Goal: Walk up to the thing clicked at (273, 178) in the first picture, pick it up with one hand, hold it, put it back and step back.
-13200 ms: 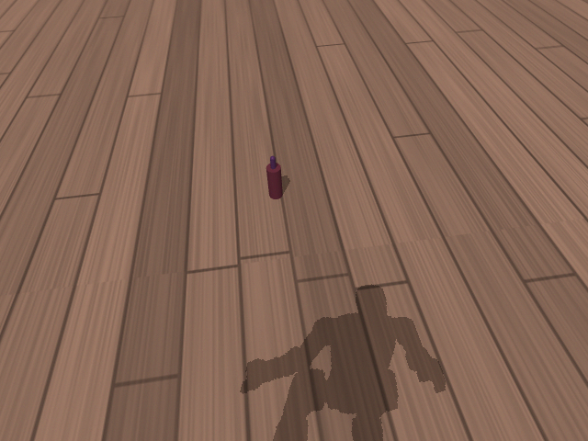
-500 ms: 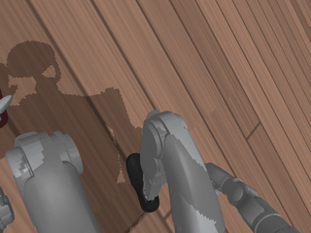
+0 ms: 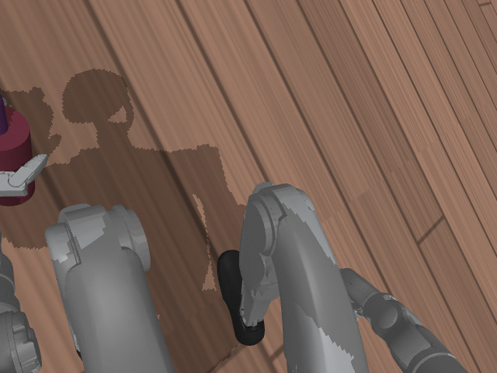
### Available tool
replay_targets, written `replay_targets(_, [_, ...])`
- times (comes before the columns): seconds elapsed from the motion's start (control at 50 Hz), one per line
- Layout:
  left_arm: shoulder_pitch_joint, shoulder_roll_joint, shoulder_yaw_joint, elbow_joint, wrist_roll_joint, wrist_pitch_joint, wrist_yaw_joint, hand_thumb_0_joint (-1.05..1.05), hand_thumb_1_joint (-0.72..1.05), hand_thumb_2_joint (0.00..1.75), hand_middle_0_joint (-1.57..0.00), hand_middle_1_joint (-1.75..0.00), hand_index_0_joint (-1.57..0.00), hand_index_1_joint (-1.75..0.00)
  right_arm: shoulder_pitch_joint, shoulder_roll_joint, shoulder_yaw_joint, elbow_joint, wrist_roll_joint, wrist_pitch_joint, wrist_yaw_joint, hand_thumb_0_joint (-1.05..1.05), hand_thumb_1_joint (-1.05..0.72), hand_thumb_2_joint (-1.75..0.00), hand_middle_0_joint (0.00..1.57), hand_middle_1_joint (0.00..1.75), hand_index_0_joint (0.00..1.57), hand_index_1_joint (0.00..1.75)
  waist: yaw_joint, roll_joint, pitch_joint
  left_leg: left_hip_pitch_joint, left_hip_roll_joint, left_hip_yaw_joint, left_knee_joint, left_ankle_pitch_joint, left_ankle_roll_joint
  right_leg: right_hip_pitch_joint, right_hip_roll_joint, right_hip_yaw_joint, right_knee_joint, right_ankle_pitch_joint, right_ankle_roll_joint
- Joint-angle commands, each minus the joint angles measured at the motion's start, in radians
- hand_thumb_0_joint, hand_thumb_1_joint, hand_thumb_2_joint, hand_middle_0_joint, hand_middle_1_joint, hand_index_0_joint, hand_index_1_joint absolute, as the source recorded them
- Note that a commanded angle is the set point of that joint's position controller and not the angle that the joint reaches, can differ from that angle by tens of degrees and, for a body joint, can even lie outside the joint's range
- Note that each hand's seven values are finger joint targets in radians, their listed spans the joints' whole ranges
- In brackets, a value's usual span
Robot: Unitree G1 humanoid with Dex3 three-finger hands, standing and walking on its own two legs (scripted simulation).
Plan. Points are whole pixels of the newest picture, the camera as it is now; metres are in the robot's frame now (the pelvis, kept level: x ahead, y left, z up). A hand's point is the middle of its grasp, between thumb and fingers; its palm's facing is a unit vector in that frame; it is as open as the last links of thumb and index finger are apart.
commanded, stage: settle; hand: left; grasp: from the side
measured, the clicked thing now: (1, 150) +0.41 +0.29 -0.13
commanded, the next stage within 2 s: lift in 1.42 s
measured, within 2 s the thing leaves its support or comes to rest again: neither
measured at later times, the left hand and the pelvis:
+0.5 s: hand out of the picture +0.39 +0.29 -0.02, palm faces +0.28 -0.96 -0.06, open 9.9 cm; pelvis +0.01 -0.01 +0.03, yaw +5 degrees
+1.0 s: hand out of the picture +0.39 +0.28 +0.03, palm faces +0.27 -0.96 -0.04, open 10.0 cm; pelvis +0.02 -0.02 +0.07, yaw +9 degrees
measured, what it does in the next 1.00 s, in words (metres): rises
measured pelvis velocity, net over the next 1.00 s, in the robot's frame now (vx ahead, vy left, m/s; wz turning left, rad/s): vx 0.02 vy -0.02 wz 0.15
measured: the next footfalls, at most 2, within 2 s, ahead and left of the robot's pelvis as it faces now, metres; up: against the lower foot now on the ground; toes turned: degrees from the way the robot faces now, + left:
none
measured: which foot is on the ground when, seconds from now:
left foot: down 0.00-1.00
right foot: down 0.00-1.00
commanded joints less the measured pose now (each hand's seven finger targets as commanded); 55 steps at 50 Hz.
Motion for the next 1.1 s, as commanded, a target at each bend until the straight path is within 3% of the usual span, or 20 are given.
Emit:
replay_targets(0.0, [-0.245, 0.136, -0.015, -0.307, -0.015, -0.049, -0.015, 0.00, 0.38, 1.27, -1.32, -1.39, -1.31, -1.41, 0.066, -0.312, -0.156, -0.022, 0.033, 0.009, -0.017, 0.00, -0.90, -0.90, 0.20, 0.30, 0.20, 0.30, -0.045, 0.568, -0.659, 0.433, 0.038, 0.169, -0.354, 0.095, 0.022, 0.215, 0.024, -0.101, -0.191, 0.203, -0.095])
replay_targets(0.04, [-0.211, 0.060, -0.045, -0.287, -0.032, -0.016, -0.024, 0.00, 0.38, 1.27, -1.31, -1.38, -1.30, -1.40, 0.087, -0.297, -0.169, -0.003, 0.049, 0.012, -0.015, 0.00, -0.89, -0.90, 0.20, 0.30, 0.20, 0.30, -0.042, 0.537, -0.659, 0.427, 0.033, 0.174, -0.363, 0.090, 0.025, 0.205, 0.021, -0.094, -0.201, 0.198, -0.096])
replay_targets(0.1, [-0.236, 0.119, 0.003, -0.413, -0.044, 0.016, -0.030, 0.00, 0.36, 1.26, -1.30, -1.38, -1.29, -1.39, 0.111, -0.286, -0.203, -0.012, 0.076, 0.017, -0.022, 0.00, -0.89, -0.90, 0.20, 0.30, 0.20, 0.30, 0.002, 0.562, -0.722, 0.430, 0.027, 0.187, -0.388, 0.081, 0.029, 0.199, 0.016, -0.082, -0.206, 0.179, -0.101])
replay_targets(0.14, [-0.190, 0.037, -0.053, -0.409, -0.039, 0.051, -0.047, 0.00, 0.35, 1.27, -1.30, -1.39, -1.30, -1.41, 0.110, -0.274, -0.225, -0.022, 0.092, 0.022, -0.021, 0.00, -0.89, -0.90, 0.20, 0.30, 0.20, 0.30, 0.005, 0.549, -0.709, 0.433, 0.025, 0.189, -0.418, 0.047, 0.028, 0.150, 0.008, -0.077, -0.209, 0.140, -0.106])
replay_targets(0.18, [-0.212, 0.055, -0.032, -0.475, -0.044, 0.074, -0.053, 0.00, 0.37, 1.27, -1.31, -1.39, -1.30, -1.41, 0.131, -0.265, -0.245, -0.020, 0.111, 0.027, -0.027, 0.00, -0.88, -0.90, 0.20, 0.30, 0.20, 0.30, 0.022, 0.552, -0.746, 0.448, 0.023, 0.194, -0.431, 0.041, 0.031, 0.150, 0.006, -0.063, -0.223, 0.137, -0.109])
replay_targets(0.22, [-0.233, 0.039, -0.058, -0.522, -0.048, 0.099, -0.065, 0.00, 0.33, 1.24, -1.29, -1.37, -1.28, -1.38, 0.139, -0.247, -0.259, -0.020, 0.129, 0.032, -0.031, 0.00, -0.89, -0.90, 0.20, 0.30, 0.20, 0.30, 0.028, 0.560, -0.763, 0.435, 0.018, 0.208, -0.448, 0.031, 0.034, 0.144, 0.001, -0.049, -0.230, 0.123, -0.111])
replay_targets(0.24, [-0.163, 0.007, -0.052, -0.479, -0.060, 0.118, -0.071, 0.00, 0.32, 1.25, -1.29, -1.38, -1.29, -1.39, 0.141, -0.239, -0.267, -0.021, 0.137, 0.031, -0.033, 0.00, -0.89, -0.90, 0.20, 0.30, 0.20, 0.30, 0.036, 0.522, -0.771, 0.421, 0.015, 0.213, -0.442, 0.034, 0.040, 0.162, 0.001, -0.043, -0.242, 0.125, -0.109])
replay_targets(0.3, [-0.198, -0.031, -0.059, -0.468, -0.079, 0.148, -0.080, 0.00, 0.31, 1.24, -1.26, -1.36, -1.26, -1.37, 0.154, -0.227, -0.282, -0.026, 0.157, 0.029, -0.043, 0.00, -0.88, -0.90, 0.20, 0.30, 0.20, 0.30, 0.024, 0.470, -0.778, 0.389, 0.011, 0.228, -0.442, 0.035, 0.049, 0.177, -0.004, -0.027, -0.261, 0.128, -0.104])
replay_targets(0.32, [-0.237, 0.015, -0.025, -0.524, -0.082, 0.148, -0.080, 0.00, 0.30, 1.23, -1.27, -1.35, -1.26, -1.37, 0.160, -0.226, -0.292, -0.023, 0.164, 0.029, -0.048, 0.00, -0.88, -0.90, 0.20, 0.30, 0.20, 0.30, 0.047, 0.482, -0.797, 0.404, 0.011, 0.235, -0.449, 0.038, 0.050, 0.172, -0.005, -0.018, -0.268, 0.125, -0.107])
replay_targets(0.36, [-0.258, 0.035, -0.018, -0.574, -0.074, 0.157, -0.084, 0.00, 0.25, 1.24, -1.29, -1.38, -1.28, -1.40, 0.171, -0.213, -0.307, -0.024, 0.173, 0.032, -0.055, 0.00, -0.88, -0.90, 0.20, 0.30, 0.20, 0.30, 0.055, 0.497, -0.827, 0.429, 0.011, 0.241, -0.466, 0.034, 0.049, 0.156, -0.008, -0.012, -0.274, 0.111, -0.111])
replay_targets(0.46, [-0.167, -0.038, -0.043, -0.523, -0.083, 0.187, -0.117, 0.00, 0.25, 1.26, -1.28, -1.38, -1.27, -1.40, 0.178, -0.186, -0.331, -0.015, 0.192, 0.022, -0.068, 0.00, -0.89, -0.90, 0.20, 0.30, 0.20, 0.30, 0.067, 0.443, -0.852, 0.427, 0.007, 0.272, -0.477, 0.052, 0.058, 0.190, -0.015, 0.015, -0.306, 0.113, -0.109])
replay_targets(0.48, [-0.233, -0.030, -0.038, -0.570, -0.092, 0.185, -0.124, 0.00, 0.23, 1.25, -1.27, -1.37, -1.26, -1.39, 0.188, -0.186, -0.338, -0.008, 0.196, 0.018, -0.070, 0.00, -0.89, -0.90, 0.20, 0.30, 0.20, 0.30, 0.061, 0.443, -0.864, 0.421, 0.005, 0.279, -0.476, 0.057, 0.061, 0.197, -0.017, 0.021, -0.310, 0.119, -0.108])
replay_targets(0.6, [-0.235, -0.012, 0.007, -0.582, -0.094, 0.217, -0.142, 0.00, 0.19, 1.27, -1.27, -1.40, -1.27, -1.42, 0.217, -0.172, -0.359, -0.001, 0.213, 0.015, -0.086, 0.00, -0.89, -0.90, 0.20, 0.30, 0.20, 0.30, 0.084, 0.417, -0.907, 0.442, 0.007, 0.298, -0.494, 0.114, 0.064, 0.244, -0.027, 0.038, -0.336, 0.154, -0.105])
replay_targets(0.64, [-0.214, 0.011, 0.034, -0.603, -0.086, 0.224, -0.139, 0.00, 0.17, 1.27, -1.28, -1.40, -1.28, -1.42, 0.224, -0.161, -0.367, 0.004, 0.217, 0.016, -0.088, 0.00, -0.89, -0.90, 0.20, 0.30, 0.20, 0.30, 0.111, 0.406, -0.937, 0.451, 0.006, 0.308, -0.501, 0.131, 0.064, 0.261, -0.028, 0.046, -0.342, 0.161, -0.105])
replay_targets(0.7, [-0.187, -0.073, 0.007, -0.543, -0.107, 0.245, -0.159, 0.00, 0.17, 1.29, -1.28, -1.41, -1.27, -1.43, 0.232, -0.156, -0.374, -0.001, 0.223, 0.010, -0.091, 0.00, -0.89, -0.90, 0.20, 0.30, 0.20, 0.30, 0.090, 0.358, -0.940, 0.435, 0.005, 0.315, -0.497, 0.156, 0.070, 0.307, -0.033, 0.056, -0.363, 0.192, -0.096])
replay_targets(0.8, [-0.218, -0.018, 0.043, -0.596, -0.097, 0.256, -0.173, 0.00, 0.12, 1.27, -1.29, -1.40, -1.28, -1.43, 0.234, -0.155, -0.395, -0.009, 0.233, 0.005, -0.102, 0.00, -0.89, -0.90, 0.20, 0.30, 0.20, 0.30, 0.116, 0.369, -0.968, 0.466, 0.009, 0.327, -0.523, 0.143, 0.071, 0.305, -0.039, 0.067, -0.386, 0.163, -0.100])
replay_targets(0.86, [-0.173, -0.081, 0.014, -0.553, -0.104, 0.267, -0.187, 0.00, 0.12, 1.28, -1.30, -1.41, -1.29, -1.44, 0.234, -0.149, -0.401, -0.010, 0.237, -0.003, -0.107, 0.00, -0.90, -0.90, 0.20, 0.30, 0.20, 0.30, 0.101, 0.332, -0.955, 0.454, 0.009, 0.328, -0.533, 0.134, 0.074, 0.318, -0.039, 0.075, -0.406, 0.153, -0.097])
replay_targets(0.96, [-0.252, -0.020, 0.063, -0.639, -0.113, 0.263, -0.187, 0.00, 0.13, 1.27, -1.30, -1.41, -1.30, -1.43, 0.253, -0.147, -0.411, -0.008, 0.242, -0.019, -0.117, 0.00, -0.90, -0.90, 0.20, 0.30, 0.20, 0.30, 0.116, 0.339, -0.994, 0.473, 0.012, 0.334, -0.541, 0.148, 0.080, 0.348, -0.042, 0.092, -0.429, 0.165, -0.096])
replay_targets(1.0, [-0.258, -0.018, 0.053, -0.673, -0.101, 0.264, -0.185, 0.00, 0.17, 1.28, -1.31, -1.42, -1.31, -1.44, 0.257, -0.136, -0.415, -0.004, 0.240, -0.022, -0.118, 0.00, -0.90, -0.90, 0.20, 0.30, 0.20, 0.30, 0.120, 0.359, -1.005, 0.487, 0.012, 0.337, -0.555, 0.146, 0.076, 0.352, -0.043, 0.099, -0.431, 0.158, -0.098])
replay_targets(1.08, [-0.205, -0.112, 0.003, -0.543, -0.100, 0.276, -0.191, 0.00, 0.14, 1.31, -1.31, -1.42, -1.30, -1.45, 0.239, -0.135, -0.413, -0.012, 0.247, -0.033, -0.120, 0.00, -0.90, -0.90, 0.20, 0.30, 0.20, 0.30, 0.092, 0.343, -0.914, 0.476, 0.010, 0.334, -0.587, 0.088, 0.074, 0.289, -0.043, 0.080, -0.442, 0.102, -0.106])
